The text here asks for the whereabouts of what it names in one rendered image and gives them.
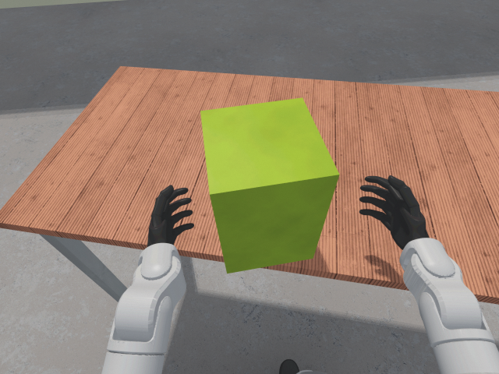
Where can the right robot forearm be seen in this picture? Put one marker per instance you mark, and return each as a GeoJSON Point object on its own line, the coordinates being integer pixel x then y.
{"type": "Point", "coordinates": [454, 323]}

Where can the left robot hand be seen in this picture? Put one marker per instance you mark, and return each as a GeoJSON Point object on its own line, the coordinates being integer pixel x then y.
{"type": "Point", "coordinates": [162, 221]}

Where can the carton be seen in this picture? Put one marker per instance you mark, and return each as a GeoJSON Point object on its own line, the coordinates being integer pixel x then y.
{"type": "Point", "coordinates": [271, 181]}

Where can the right robot hand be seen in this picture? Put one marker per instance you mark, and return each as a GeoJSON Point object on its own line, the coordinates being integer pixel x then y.
{"type": "Point", "coordinates": [402, 216]}

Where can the left robot forearm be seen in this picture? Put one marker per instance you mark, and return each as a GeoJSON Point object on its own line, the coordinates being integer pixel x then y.
{"type": "Point", "coordinates": [140, 330]}

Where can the table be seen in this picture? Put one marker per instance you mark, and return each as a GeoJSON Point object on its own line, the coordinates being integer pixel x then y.
{"type": "Point", "coordinates": [143, 132]}

